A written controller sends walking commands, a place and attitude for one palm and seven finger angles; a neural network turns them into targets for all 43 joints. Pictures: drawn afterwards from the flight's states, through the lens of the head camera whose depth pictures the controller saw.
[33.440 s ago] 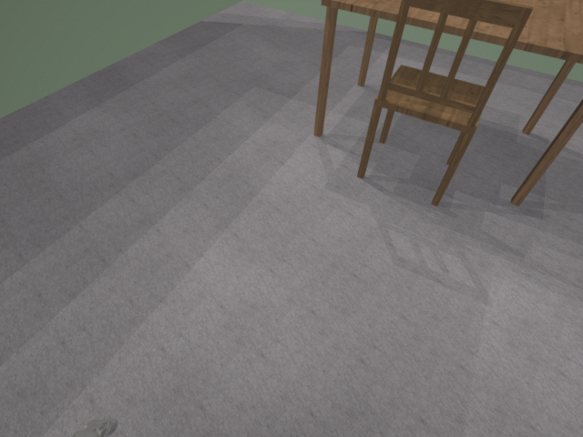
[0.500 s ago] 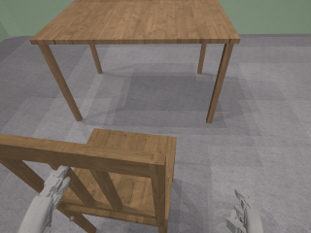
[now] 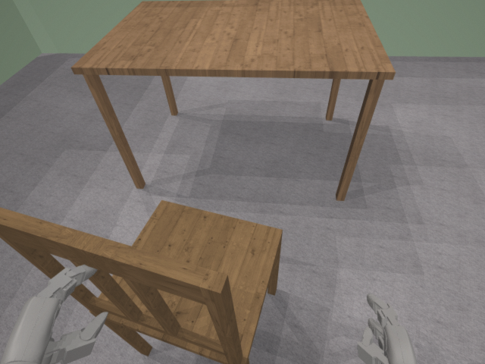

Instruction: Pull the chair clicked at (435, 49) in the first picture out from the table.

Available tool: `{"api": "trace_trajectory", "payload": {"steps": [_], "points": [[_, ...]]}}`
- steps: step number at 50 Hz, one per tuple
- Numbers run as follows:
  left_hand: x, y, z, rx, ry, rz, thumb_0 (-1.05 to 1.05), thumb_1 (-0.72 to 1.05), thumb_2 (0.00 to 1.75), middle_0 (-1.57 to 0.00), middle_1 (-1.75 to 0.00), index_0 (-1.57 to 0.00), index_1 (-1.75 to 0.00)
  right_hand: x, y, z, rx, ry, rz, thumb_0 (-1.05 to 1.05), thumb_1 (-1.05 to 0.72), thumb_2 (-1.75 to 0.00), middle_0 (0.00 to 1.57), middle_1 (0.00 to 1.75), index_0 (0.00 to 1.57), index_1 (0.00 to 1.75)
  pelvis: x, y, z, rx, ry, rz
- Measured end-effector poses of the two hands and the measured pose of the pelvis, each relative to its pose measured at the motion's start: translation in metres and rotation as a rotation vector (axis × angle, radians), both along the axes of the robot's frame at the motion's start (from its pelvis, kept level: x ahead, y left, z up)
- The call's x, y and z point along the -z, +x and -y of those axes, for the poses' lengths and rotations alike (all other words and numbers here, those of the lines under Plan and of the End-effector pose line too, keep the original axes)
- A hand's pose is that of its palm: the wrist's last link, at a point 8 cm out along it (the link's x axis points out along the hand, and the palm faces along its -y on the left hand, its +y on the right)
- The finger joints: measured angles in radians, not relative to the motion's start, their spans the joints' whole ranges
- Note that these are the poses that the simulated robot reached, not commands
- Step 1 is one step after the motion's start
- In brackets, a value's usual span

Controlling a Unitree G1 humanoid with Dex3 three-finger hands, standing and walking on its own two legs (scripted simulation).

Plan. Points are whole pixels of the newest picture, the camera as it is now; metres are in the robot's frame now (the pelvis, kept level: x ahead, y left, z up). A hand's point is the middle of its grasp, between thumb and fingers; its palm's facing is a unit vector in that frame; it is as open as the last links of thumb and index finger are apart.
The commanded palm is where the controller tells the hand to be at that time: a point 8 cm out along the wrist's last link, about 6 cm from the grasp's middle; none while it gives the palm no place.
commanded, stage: draw the hand back to the body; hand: left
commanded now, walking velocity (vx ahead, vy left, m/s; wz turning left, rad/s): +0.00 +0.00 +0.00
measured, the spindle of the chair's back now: (112, 290) +0.24 +0.30 -0.08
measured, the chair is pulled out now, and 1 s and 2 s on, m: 0.64 0.64 0.64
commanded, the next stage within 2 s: step back with the hand held close in 0.44 s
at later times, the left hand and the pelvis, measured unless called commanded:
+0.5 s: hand (81, 320) +0.15 +0.25 +0.06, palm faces +0.22 -0.79 -0.57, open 6.3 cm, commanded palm +0.15 +0.30 +0.19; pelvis +0.02 -0.01 +0.00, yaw +1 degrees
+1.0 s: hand (51, 332) +0.12 +0.24 +0.12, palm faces +0.17 -0.81 -0.57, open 6.9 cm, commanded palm +0.07 +0.29 +0.19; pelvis -0.07 -0.01 +0.01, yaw +1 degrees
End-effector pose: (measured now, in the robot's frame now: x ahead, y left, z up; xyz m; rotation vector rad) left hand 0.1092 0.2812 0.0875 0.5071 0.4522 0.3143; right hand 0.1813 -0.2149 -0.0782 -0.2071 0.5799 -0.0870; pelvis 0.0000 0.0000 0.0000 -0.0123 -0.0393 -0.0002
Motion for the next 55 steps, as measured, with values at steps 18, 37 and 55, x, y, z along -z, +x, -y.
{"api": "trace_trajectory", "payload": {"steps": [18,37,55], "points": [[-0.007,0.012,-0.008,-0.061,0.047,-0.042,0.01,0.88,0.89,-0.21,-0.30,-0.48,-0.38,0.007,0.025,-0.007,-0.080,0.034,-0.025,0.01,-0.90,-0.90,0.20,0.30,0.20,0.30,-0.002,0.016,0.006,-0.019,0.012,-0.007],[-0.003,0.016,-0.011,-0.023,0.011,-0.016,0.01,0.90,0.90,-0.21,-0.30,-0.42,-0.37,-0.001,0.006,0.015,-0.018,-0.009,-0.107,0.01,-0.90,-0.90,0.20,0.30,0.20,0.30,-0.008,-0.013,0.012,-0.016,0.014,0.003],[-0.166,-0.052,-0.001,0.201,0.373,0.773,0.02,0.89,0.90,-0.22,-0.30,-0.27,-0.31,-0.008,-0.089,0.016,0.063,-0.040,-0.129,0.01,-0.90,-0.90,0.20,0.30,0.20,0.30,-0.003,-0.087,0.007,-0.011,0.001,0.008]]}}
